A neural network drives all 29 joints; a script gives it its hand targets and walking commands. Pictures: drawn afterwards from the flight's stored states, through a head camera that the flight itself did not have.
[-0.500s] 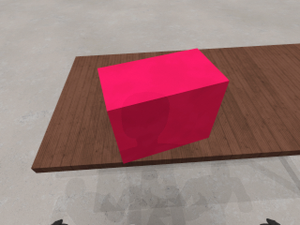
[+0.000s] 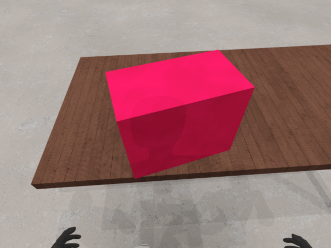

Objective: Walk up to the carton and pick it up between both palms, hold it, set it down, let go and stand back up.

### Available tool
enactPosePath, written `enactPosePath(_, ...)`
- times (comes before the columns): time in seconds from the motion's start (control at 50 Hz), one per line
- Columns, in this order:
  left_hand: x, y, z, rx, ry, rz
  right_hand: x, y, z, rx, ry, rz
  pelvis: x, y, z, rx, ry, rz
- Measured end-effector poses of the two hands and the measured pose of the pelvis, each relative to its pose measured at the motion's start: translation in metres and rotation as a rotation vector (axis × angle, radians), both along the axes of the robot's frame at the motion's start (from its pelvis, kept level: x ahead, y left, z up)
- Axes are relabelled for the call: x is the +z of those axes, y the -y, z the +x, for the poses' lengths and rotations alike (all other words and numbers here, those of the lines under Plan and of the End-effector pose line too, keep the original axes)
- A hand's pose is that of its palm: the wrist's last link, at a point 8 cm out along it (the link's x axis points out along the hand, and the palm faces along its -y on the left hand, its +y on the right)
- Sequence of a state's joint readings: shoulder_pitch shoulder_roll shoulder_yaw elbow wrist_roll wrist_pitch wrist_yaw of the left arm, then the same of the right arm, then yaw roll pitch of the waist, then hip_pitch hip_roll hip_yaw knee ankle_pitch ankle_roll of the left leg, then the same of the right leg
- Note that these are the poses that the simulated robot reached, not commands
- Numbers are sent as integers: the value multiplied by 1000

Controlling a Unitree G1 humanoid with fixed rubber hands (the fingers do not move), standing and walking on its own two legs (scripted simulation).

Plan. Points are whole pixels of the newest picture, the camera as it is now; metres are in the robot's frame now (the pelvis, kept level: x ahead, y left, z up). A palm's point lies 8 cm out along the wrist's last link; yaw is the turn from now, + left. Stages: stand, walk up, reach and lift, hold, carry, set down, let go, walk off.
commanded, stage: reach and lift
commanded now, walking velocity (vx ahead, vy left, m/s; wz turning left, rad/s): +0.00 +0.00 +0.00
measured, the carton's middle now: (175, 116) +0.44 +0.00 +0.08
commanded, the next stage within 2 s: none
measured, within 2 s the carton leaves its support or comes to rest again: neither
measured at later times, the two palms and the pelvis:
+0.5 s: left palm out of the picture +0.14 +0.24 -0.05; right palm (319, 247) +0.15 -0.30 -0.04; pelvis +0.00 -0.02 +0.02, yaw +0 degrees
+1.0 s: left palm (81, 236) +0.18 +0.21 -0.01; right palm (311, 224) +0.19 -0.28 -0.01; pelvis +0.00 -0.03 +0.03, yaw +0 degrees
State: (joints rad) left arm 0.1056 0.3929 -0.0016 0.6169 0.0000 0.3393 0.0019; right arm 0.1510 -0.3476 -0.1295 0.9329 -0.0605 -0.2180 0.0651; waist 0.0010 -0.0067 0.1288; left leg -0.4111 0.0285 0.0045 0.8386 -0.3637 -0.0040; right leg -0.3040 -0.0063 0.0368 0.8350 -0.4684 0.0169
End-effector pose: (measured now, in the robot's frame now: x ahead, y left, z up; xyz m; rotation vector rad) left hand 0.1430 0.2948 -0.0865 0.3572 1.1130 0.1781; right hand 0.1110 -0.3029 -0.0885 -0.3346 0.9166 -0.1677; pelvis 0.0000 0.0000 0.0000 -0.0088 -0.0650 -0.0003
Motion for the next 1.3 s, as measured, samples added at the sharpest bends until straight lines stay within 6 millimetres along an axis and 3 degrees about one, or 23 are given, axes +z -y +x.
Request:
enactPosePath(0.08, 9, 18, 31, -28, 108, -31, 5, -1, 8, 24, 26, 6, 0, 0, 2, 0, -3, 0)
enactPosePath(0.16, 17, 34, 45, -35, 183, -63, 10, -2, 15, 45, 50, 23, 3, 1, 5, 0, -17, 1)
enactPosePath(0.56, 44, 55, -4, -26, 305, -18, 50, -3, 46, 111, 274, 122, 20, 20, -8, 1, -23, 26)
enactPosePath(0.74, 62, 63, 8, 7, 432, -25, 63, -5, 55, 112, 338, 179, 21, 25, -10, 1, -21, 33)
enactPosePath(1.08, 85, 87, 41, 7, 614, -79, 84, -24, 86, 164, 465, 278, 26, 27, 3, 1, -56, 35)
enactPosePath(1.3, 101, 91, 44, 29, 709, -94, 98, -26, 94, 157, 555, 333, 26, 27, 4, 1, -58, 35)
